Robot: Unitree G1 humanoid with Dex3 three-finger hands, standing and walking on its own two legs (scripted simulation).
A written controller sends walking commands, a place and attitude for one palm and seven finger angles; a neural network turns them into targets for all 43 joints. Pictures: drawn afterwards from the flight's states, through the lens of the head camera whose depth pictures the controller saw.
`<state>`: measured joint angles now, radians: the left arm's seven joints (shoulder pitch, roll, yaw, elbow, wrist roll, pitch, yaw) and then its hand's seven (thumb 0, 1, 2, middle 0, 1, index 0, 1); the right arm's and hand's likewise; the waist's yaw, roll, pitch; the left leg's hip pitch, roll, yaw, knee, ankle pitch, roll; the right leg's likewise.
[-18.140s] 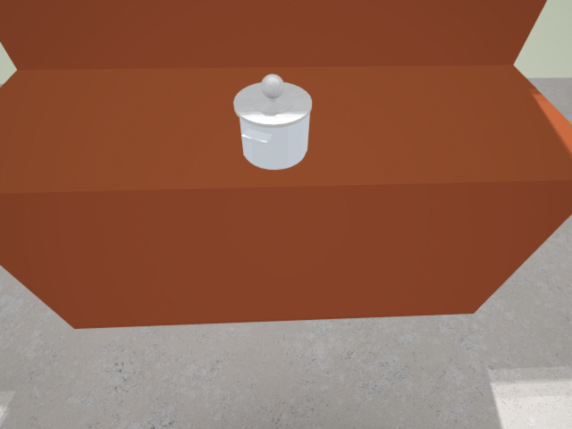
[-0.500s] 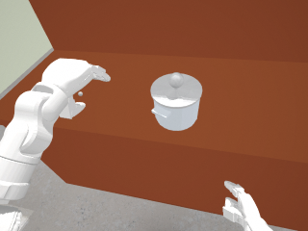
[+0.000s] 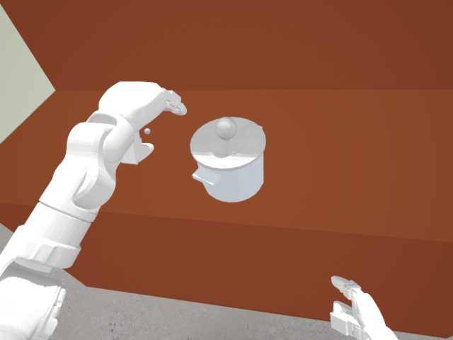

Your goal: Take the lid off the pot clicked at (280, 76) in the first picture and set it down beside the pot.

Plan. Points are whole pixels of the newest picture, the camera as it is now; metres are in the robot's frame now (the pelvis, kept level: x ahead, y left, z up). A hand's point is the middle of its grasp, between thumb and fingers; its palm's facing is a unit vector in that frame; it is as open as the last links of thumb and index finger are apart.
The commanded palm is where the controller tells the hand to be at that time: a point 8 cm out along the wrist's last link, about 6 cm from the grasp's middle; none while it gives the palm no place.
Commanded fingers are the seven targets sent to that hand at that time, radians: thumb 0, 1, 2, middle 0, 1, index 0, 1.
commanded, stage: move the open hand above the knob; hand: left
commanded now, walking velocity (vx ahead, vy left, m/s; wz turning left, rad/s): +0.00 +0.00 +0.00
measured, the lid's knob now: (225, 128) +0.48 +0.04 +0.13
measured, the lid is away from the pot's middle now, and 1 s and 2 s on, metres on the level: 0.00 0.00 0.00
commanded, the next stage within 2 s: lower the open fingers around the knob in 1.82 s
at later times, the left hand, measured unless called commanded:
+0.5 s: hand (196, 112) +0.43 +0.08 +0.20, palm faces -0.10 -0.01 -0.99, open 10.3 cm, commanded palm +0.41 +0.09 +0.27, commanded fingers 0.00 -0.39 1.59 -0.84 -0.08 -0.84 -0.08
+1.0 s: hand (217, 97) +0.47 +0.05 +0.21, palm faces -0.11 -0.02 -0.99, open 10.3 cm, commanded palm +0.43 +0.06 +0.27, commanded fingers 0.00 -0.39 1.59 -0.84 -0.08 -0.84 -0.08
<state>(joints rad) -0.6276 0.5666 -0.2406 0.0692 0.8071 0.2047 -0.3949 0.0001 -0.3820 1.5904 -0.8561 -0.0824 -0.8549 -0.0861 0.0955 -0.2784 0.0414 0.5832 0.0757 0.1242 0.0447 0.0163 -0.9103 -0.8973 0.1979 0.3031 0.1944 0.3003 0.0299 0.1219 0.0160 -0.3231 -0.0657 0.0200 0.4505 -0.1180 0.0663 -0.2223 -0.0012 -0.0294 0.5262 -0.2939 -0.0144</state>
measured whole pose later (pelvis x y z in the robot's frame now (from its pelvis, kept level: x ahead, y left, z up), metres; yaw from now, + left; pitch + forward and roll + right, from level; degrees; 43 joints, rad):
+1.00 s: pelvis +0.03 -0.01 +0.00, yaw +0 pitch +3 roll +1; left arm -0.97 0.36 -0.39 0.44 0.83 0.31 -0.36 0.00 -0.38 1.59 -0.85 -0.08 -0.85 -0.09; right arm 0.08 -0.26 0.04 0.63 0.08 0.19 0.08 0.01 -0.91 -0.90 0.20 0.30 0.19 0.30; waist -0.02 0.11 -0.02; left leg -0.36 -0.06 0.02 0.47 -0.17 0.05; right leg -0.26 0.00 -0.02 0.55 -0.34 -0.03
